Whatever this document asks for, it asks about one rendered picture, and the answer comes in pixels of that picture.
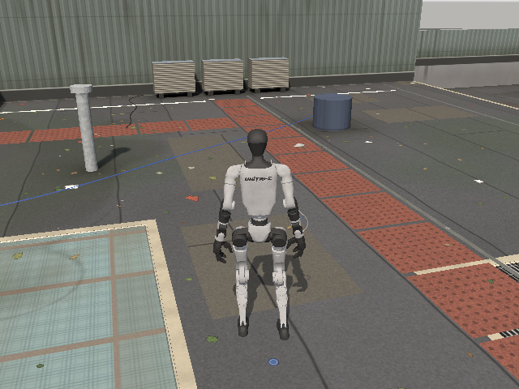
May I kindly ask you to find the left robot hand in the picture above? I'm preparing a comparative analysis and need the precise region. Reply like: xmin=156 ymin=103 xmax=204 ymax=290
xmin=213 ymin=239 xmax=233 ymax=263

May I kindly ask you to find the humanoid robot head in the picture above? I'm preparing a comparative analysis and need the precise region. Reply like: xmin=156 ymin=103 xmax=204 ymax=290
xmin=244 ymin=129 xmax=272 ymax=169

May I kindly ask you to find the robot left shin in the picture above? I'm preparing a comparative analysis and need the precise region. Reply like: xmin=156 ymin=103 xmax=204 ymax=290
xmin=236 ymin=270 xmax=248 ymax=326

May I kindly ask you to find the left robot upper arm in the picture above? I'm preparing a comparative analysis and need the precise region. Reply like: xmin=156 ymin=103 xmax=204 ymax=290
xmin=222 ymin=165 xmax=241 ymax=212

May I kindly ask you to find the robot left forearm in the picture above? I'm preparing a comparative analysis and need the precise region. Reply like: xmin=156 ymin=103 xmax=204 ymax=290
xmin=215 ymin=199 xmax=231 ymax=242

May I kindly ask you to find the right robot upper arm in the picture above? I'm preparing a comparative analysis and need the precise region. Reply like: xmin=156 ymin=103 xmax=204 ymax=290
xmin=275 ymin=164 xmax=296 ymax=210

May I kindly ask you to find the robot right forearm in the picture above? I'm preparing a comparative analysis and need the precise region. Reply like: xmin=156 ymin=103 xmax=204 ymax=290
xmin=287 ymin=197 xmax=304 ymax=238

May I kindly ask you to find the right robot hand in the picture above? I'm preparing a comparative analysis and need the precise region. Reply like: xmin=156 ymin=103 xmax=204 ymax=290
xmin=286 ymin=236 xmax=306 ymax=259

